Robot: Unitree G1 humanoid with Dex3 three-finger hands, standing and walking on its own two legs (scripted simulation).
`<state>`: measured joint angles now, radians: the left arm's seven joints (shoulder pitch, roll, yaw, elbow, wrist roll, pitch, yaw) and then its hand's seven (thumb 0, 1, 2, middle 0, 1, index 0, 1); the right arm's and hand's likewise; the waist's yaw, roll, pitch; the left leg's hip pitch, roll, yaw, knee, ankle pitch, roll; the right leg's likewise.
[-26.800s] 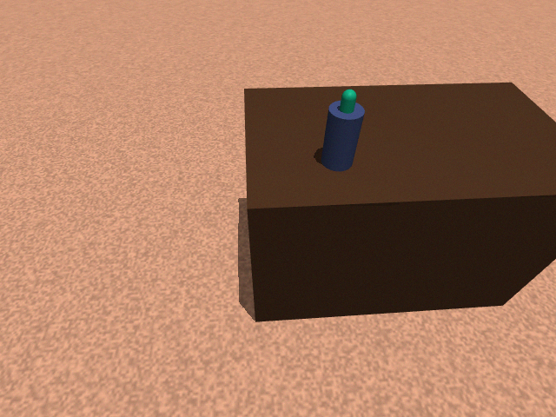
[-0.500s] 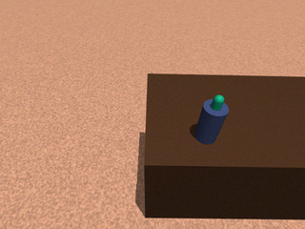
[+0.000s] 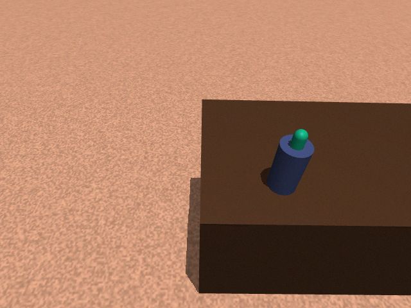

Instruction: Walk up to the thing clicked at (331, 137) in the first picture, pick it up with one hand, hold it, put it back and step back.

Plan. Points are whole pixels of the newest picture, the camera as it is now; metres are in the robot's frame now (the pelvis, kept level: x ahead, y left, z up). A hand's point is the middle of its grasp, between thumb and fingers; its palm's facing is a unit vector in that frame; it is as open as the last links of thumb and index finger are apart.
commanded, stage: stand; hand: right
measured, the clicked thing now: (290, 160) +0.51 -0.23 -0.02
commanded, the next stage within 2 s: step back in 1.50 s
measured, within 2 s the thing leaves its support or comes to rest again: neither
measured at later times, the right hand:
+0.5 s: hand out of the picture +0.09 -0.25 -0.16, palm faces -0.02 +0.94 -0.35, open 7.4 cm
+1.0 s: hand out of the picture +0.08 -0.25 -0.16, palm faces -0.02 +0.94 -0.34, open 7.4 cm
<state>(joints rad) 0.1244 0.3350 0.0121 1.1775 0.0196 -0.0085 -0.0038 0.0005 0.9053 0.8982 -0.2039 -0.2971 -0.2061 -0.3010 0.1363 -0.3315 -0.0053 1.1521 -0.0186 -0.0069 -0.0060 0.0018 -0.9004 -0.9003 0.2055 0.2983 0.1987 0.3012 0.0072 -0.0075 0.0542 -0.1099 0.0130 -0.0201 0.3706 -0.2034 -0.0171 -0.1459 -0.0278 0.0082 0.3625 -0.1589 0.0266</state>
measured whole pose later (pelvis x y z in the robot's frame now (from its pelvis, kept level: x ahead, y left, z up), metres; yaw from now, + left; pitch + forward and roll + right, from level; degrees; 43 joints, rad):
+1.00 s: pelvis +0.02 +0.00 +0.00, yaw +0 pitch -3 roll +0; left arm 0.11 0.34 0.01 1.15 0.01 -0.01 0.00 0.00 0.90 0.90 -0.20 -0.30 -0.21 -0.30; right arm 0.12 -0.35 0.00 1.15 -0.01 -0.01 0.00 0.00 -0.90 -0.90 0.21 0.30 0.20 0.30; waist 0.00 0.00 0.05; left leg -0.08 0.01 -0.03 0.33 -0.20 -0.02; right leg -0.12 -0.03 0.00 0.33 -0.16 0.03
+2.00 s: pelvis -0.07 +0.04 -0.02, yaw +0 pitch -1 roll -1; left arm 0.03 0.41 0.07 0.88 0.01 0.07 0.03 0.00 0.91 0.90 -0.20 -0.30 -0.21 -0.30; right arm 0.17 -0.35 -0.05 0.95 -0.04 0.04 0.00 0.00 -0.90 -0.90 0.21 0.30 0.20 0.30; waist -0.02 -0.07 0.19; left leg -0.28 -0.03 0.00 0.64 -0.34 0.05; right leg -0.51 0.12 0.18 1.11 -0.51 -0.01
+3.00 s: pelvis -0.34 +0.02 -0.03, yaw -5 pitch -2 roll -2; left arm 0.19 0.38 0.09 0.85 0.03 0.05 -0.01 0.00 0.91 0.90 -0.20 -0.30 -0.21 -0.30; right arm 0.11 -0.42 -0.05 0.79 -0.02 0.04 -0.02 0.00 -0.90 -0.90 0.21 0.30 0.20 0.30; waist 0.01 0.04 0.18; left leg -0.46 0.08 -0.04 0.69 -0.20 -0.02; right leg -0.21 0.05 0.04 0.64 -0.41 0.00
